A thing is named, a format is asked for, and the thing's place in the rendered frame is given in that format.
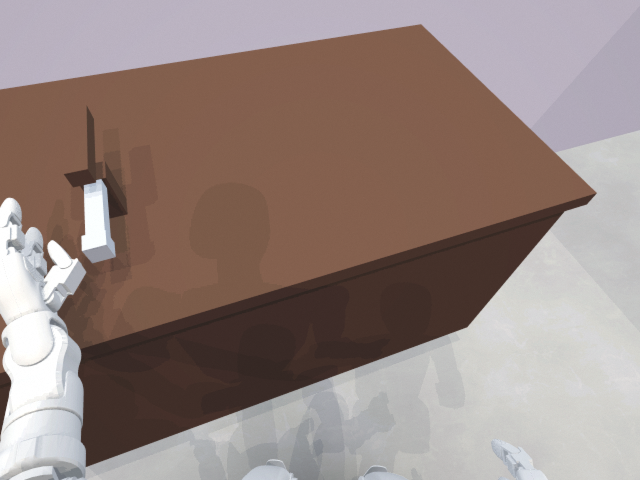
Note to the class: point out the right robot hand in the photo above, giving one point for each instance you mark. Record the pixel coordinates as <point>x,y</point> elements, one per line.
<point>518,462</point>

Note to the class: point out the left robot forearm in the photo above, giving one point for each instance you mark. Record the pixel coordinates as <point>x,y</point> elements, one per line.
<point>41,432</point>

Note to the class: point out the robot right shin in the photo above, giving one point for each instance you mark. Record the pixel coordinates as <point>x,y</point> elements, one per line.
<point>375,469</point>

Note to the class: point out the robot left shin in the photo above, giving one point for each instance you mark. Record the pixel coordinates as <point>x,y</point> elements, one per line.
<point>276,463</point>

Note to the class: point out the counter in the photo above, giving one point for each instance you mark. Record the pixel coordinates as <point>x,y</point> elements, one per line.
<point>280,216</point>

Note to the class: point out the robot shin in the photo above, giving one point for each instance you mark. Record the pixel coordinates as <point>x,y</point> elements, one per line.
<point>375,469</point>
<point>276,463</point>

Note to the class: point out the tap lever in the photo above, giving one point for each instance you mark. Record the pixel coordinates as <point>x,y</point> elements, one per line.
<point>97,243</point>

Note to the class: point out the left robot hand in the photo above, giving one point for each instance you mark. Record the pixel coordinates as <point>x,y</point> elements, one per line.
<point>22,269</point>

